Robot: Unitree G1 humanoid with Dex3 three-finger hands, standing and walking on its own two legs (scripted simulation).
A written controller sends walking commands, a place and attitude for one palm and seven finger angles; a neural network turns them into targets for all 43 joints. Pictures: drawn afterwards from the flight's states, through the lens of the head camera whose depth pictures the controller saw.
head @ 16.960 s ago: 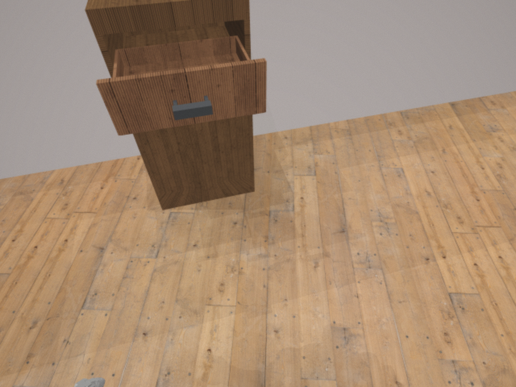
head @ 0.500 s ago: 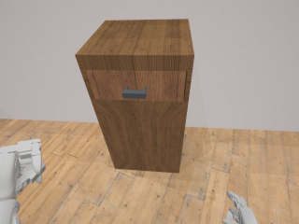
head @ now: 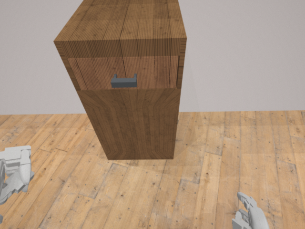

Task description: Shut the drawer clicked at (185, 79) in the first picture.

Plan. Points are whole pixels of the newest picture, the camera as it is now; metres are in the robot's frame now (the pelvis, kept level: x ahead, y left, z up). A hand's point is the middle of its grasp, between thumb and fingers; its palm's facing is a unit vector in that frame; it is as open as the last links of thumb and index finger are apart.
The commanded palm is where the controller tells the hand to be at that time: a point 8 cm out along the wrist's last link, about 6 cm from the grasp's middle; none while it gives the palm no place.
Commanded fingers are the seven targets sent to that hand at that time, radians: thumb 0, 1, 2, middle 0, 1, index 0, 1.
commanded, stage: step back with the hand held close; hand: left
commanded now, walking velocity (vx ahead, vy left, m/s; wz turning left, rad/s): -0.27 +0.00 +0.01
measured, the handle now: (124, 79) +0.66 +0.16 +0.00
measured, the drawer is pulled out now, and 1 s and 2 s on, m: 0.00 0.00 0.00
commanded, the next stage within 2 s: stop stepping back and stand still in 1.08 s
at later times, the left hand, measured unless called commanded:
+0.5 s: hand (3, 211) +0.13 +0.25 +0.16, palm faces +0.38 -0.78 -0.50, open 3.3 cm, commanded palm +0.06 +0.29 +0.17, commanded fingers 0.00 0.90 0.90 -1.40 -1.60 -1.40 -1.60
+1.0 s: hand out of the picture +0.04 +0.27 +0.17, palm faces +0.43 -0.76 -0.49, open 3.3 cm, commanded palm -0.04 +0.30 +0.17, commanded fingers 0.00 0.90 0.90 -1.40 -1.60 -1.40 -1.60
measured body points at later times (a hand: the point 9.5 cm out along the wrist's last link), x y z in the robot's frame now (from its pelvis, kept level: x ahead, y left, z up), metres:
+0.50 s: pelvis -0.06 +0.00 -0.01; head -0.05 +0.01 +0.44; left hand +0.10 +0.29 +0.18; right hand +0.09 -0.24 -0.09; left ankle -0.01 +0.09 -0.74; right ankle -0.01 -0.12 -0.73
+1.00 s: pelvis -0.14 +0.01 -0.01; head -0.13 +0.04 +0.44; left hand +0.01 +0.31 +0.19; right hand +0.04 -0.22 -0.08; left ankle -0.01 +0.09 -0.74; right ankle -0.16 -0.13 -0.69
